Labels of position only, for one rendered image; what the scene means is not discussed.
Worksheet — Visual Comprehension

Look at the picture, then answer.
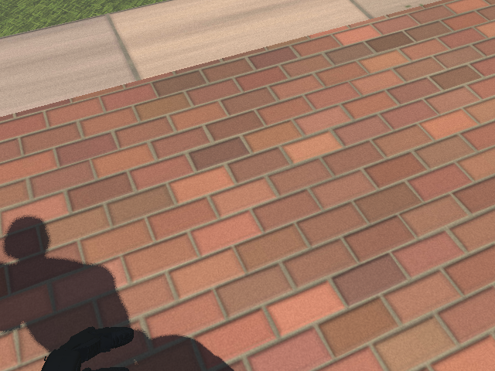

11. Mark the left robot hand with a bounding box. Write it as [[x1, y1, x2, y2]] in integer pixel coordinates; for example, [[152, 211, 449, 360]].
[[41, 326, 134, 371]]

